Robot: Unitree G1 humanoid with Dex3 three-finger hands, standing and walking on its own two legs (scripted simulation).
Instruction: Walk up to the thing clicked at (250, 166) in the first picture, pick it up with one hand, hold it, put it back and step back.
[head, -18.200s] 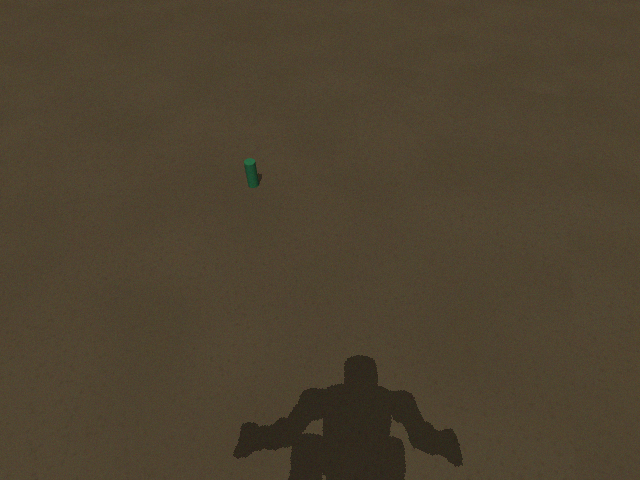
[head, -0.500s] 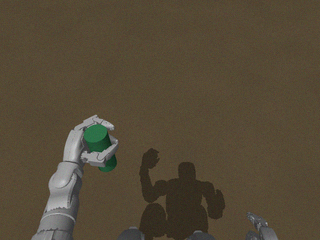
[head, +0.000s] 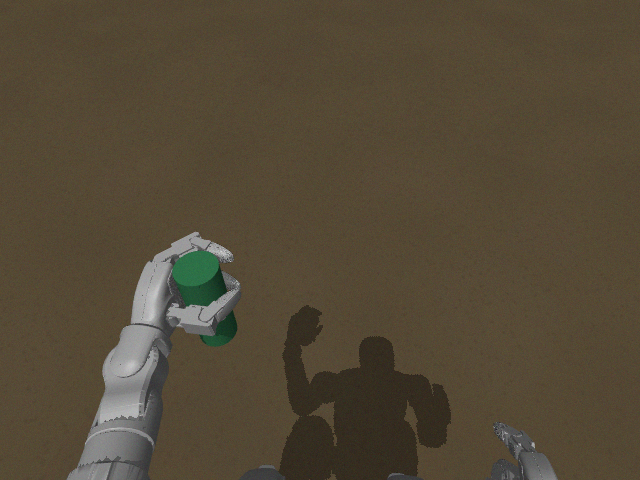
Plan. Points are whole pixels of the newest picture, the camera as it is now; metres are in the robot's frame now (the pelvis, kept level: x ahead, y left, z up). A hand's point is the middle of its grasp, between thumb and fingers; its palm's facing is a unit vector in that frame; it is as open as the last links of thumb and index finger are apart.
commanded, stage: hold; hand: left
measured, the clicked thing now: (208, 301) +0.33 +0.17 +0.03
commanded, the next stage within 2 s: crouch in 2.00 s
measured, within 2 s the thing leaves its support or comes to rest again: neither
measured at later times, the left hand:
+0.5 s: hand (212, 292) +0.33 +0.16 +0.05, palm faces -0.10 -1.00 +0.00, open 7.5 cm
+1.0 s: hand (211, 295) +0.32 +0.16 +0.05, palm faces -0.10 -1.00 +0.00, open 7.5 cm
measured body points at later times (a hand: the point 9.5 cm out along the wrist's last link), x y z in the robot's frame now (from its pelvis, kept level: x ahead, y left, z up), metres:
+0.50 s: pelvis +0.00 +0.00 +0.00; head +0.03 +0.00 +0.45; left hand +0.33 +0.21 +0.06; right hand +0.13 -0.25 -0.10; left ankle +0.02 +0.13 -0.70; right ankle +0.01 -0.13 -0.70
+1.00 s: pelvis +0.00 +0.00 +0.00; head +0.03 +0.00 +0.45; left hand +0.32 +0.21 +0.06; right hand +0.13 -0.25 -0.10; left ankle +0.02 +0.13 -0.70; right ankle +0.01 -0.13 -0.70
